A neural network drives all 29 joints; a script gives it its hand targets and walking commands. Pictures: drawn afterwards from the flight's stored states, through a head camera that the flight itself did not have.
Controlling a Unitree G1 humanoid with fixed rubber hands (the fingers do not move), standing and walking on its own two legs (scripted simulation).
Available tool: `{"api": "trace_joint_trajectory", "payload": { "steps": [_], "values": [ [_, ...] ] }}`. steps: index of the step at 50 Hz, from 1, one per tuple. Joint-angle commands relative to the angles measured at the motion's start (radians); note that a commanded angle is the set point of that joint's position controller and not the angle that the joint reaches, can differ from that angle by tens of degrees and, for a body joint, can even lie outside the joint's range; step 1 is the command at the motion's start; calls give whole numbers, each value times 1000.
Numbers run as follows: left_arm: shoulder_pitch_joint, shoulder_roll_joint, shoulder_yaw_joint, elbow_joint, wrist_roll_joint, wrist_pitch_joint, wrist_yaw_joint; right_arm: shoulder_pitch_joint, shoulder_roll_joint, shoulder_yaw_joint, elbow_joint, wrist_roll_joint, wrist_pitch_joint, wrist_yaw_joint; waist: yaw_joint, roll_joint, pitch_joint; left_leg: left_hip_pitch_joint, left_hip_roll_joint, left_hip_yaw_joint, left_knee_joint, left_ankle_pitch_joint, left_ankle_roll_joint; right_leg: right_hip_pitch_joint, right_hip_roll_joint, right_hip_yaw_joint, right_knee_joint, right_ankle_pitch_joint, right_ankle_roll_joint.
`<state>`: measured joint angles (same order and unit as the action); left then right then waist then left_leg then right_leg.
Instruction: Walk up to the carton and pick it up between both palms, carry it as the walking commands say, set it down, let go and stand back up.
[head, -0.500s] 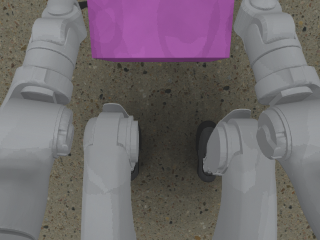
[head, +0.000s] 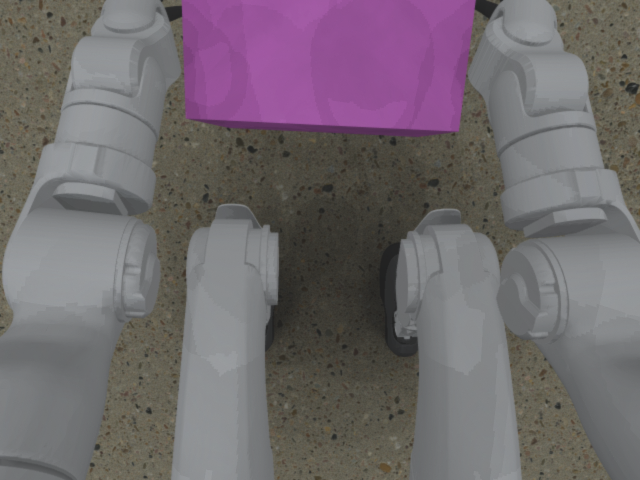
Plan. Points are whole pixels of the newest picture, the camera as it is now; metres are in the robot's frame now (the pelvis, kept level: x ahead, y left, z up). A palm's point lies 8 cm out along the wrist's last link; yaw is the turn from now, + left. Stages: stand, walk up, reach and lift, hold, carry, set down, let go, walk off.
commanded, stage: reach and lift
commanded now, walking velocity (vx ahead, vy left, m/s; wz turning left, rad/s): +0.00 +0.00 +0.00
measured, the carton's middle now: out of the picture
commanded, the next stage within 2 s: none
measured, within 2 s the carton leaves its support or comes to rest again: neither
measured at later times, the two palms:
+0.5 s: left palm out of the picture +0.52 +0.19 -0.04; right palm out of the picture +0.52 -0.14 -0.03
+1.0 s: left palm out of the picture +0.50 +0.18 +0.04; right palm out of the picture +0.49 -0.15 +0.04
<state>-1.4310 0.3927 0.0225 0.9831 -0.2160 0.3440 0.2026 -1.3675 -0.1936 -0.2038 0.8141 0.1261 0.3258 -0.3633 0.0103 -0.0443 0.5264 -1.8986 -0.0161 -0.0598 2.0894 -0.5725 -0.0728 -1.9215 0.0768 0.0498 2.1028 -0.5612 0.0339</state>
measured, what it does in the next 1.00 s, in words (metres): rises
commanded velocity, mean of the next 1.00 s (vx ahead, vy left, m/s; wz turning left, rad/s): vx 0.00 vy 0.00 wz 0.00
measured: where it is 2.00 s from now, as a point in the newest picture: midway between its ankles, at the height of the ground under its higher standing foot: (329, 317)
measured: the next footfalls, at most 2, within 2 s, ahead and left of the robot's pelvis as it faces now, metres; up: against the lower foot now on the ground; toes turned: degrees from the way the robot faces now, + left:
none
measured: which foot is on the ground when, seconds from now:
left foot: down 0.00-1.00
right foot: down 0.00-1.00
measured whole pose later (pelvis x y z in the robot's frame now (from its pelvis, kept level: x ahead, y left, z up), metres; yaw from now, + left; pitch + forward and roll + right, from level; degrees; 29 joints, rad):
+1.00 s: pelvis -0.02 -0.01 +0.09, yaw +0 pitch +12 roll +2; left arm -1.28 0.31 0.14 0.85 -0.10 0.47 0.18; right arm -1.21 -0.11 -0.27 0.67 0.05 0.45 -0.37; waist 0.01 -0.04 0.52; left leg -1.49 -0.02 -0.06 1.78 -0.50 -0.08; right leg -1.51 0.08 0.06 1.81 -0.51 0.03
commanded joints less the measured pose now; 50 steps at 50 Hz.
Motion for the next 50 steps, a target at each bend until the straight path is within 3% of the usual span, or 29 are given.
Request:
{"api": "trace_joint_trajectory", "payload": {
  "steps": [1, 2, 6, 9, 12, 18, 22, 26, 29, 33, 37, 40, 43, 44, 50],
  "values": [
    [-765, -1190, -236, -667, -99, -47, -401, -778, 1141, 501, -473, 149, 11, 477, 68, 26, -2575, 715, -138, 188, -239, 460, 75, 875, 100, -132, -254, 461, -15],
    [-763, -1185, -220, -640, -90, -39, -405, -791, 1142, 489, -459, 141, 17, 476, 73, 28, -2531, 680, -138, 190, -251, 417, 76, 869, 98, -124, -270, 427, -17],
    [-788, -1198, -183, -534, -65, -29, -424, -799, 1135, 418, -350, 92, 24, 480, 47, 37, -2308, 567, -130, 186, -308, 231, 78, 790, 83, -122, -334, 252, -24],
    [-820, -1203, -189, -528, -69, -29, -438, -796, 1154, 405, -308, 87, 30, 483, 36, 53, -2279, 564, -126, 187, -342, 189, 78, 802, 78, -120, -367, 208, -25],
    [-827, -1205, -202, -543, -67, -21, -442, -827, 1164, 431, -345, 93, 39, 485, 41, 41, -2361, 609, -128, 183, -357, 200, 79, 838, 77, -121, -382, 215, -19],
    [-828, -1211, -240, -681, -93, 0, -428, -829, 1171, 516, -483, 141, 61, 474, 61, 39, -2628, 777, -139, 182, -369, 346, 78, 996, 87, -107, -400, 347, -7],
    [-809, -1229, -236, -706, -82, 6, -424, -735, 1179, 479, -418, 110, 74, 479, 34, 54, -2601, 805, -140, 172, -387, 366, 67, 979, 91, -111, -417, 365, -11],
    [-737, -1252, -202, -610, -44, 9, -435, -644, 1211, 426, -299, 67, 77, 494, 32, 53, -2472, 759, -137, 173, -423, 309, 65, 925, 92, -113, -453, 309, -13],
    [-701, -1282, -213, -581, -40, 10, -448, -626, 1236, 422, -294, 57, 74, 509, 27, 49, -2452, 769, -136, 170, -450, 289, 66, 922, 94, -119, -476, 291, -15],
    [-712, -1301, -254, -649, -63, 13, -455, -637, 1252, 474, -362, 83, 79, 516, 30, 63, -2571, 840, -143, 171, -464, 353, 63, 1012, 98, -106, -491, 363, -13],
    [-732, -1310, -286, -702, -85, 24, -447, -642, 1238, 502, -412, 102, 86, 511, 16, 72, -2633, 901, -147, 163, -481, 370, 56, 1070, 100, -101, -512, 378, -13],
    [-746, -1299, -302, -739, -99, 31, -439, -687, 1224, 540, -482, 124, 90, 502, 25, 70, -2663, 951, -148, 153, -504, 376, 58, 1112, 100, -93, -533, 375, -12],
    [-740, -1287, -290, -709, -91, 37, -436, -702, 1204, 532, -464, 119, 93, 495, 28, 67, -2590, 930, -146, 147, -529, 329, 61, 1101, 92, -85, -561, 325, -11],
    [-726, -1270, -258, -669, -74, 37, -435, -707, 1205, 523, -440, 112, 94, 495, 44, 55, -2521, 897, -143, 146, -540, 286, 67, 1086, 86, -77, -578, 276, -10],
    [-699, -1279, -212, -566, -42, 33, -453, -678, 1219, 473, -350, 72, 95, 499, 32, 41, -2389, 842, -138, 146, -595, 170, 78, 1084, 73, -67, -649, 161, -9]
  ]
}}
